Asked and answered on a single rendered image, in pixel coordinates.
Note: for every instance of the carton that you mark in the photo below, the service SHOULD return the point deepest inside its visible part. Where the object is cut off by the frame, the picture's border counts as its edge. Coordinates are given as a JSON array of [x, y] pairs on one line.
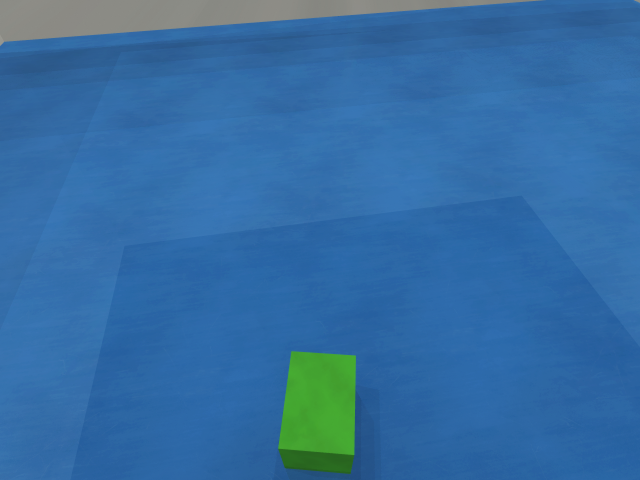
[[318, 423]]

